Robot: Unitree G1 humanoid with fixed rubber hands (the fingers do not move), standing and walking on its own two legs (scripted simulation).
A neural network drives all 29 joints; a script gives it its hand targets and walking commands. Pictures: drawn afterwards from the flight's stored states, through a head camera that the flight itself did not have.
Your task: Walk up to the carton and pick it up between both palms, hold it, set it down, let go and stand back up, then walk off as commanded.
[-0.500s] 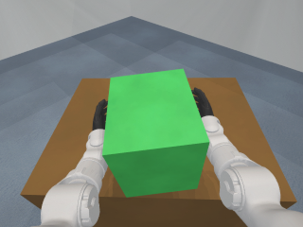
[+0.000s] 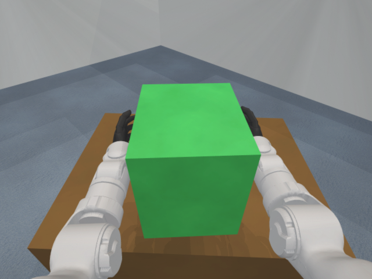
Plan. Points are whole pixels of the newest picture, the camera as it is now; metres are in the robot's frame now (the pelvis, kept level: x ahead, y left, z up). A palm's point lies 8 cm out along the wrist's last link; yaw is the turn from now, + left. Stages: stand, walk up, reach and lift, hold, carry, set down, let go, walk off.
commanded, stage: reach and lift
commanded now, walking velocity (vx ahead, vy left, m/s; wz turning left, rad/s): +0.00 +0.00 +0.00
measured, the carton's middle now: (188, 157) +0.38 +0.02 +0.11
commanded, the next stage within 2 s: hold in 1.34 s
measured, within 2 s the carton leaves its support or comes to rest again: neither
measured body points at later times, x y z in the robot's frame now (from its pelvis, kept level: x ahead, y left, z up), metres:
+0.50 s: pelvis -0.01 +0.01 +0.00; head -0.07 +0.01 +0.45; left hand +0.39 +0.18 +0.18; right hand +0.41 -0.13 +0.18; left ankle +0.03 +0.13 -0.74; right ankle +0.04 -0.13 -0.74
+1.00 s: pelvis +0.00 +0.01 +0.00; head -0.06 +0.01 +0.45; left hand +0.40 +0.17 +0.19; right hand +0.41 -0.13 +0.18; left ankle +0.03 +0.13 -0.74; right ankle +0.04 -0.13 -0.74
